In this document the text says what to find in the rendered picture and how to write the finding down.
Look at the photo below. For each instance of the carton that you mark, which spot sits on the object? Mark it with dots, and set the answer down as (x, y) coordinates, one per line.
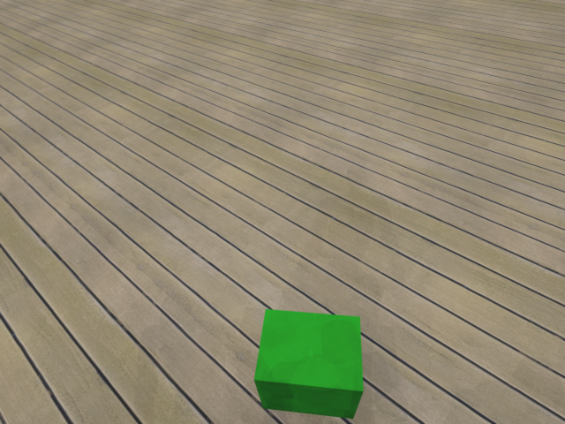
(310, 363)

